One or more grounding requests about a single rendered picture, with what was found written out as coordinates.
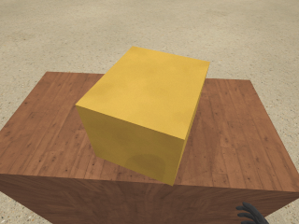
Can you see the carton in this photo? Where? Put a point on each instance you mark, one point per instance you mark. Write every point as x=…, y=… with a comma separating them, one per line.
x=139, y=114

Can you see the pedestal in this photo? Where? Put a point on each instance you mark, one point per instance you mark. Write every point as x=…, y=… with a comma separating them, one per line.
x=233, y=155

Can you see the right robot hand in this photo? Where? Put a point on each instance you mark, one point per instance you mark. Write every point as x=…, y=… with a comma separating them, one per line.
x=253, y=214

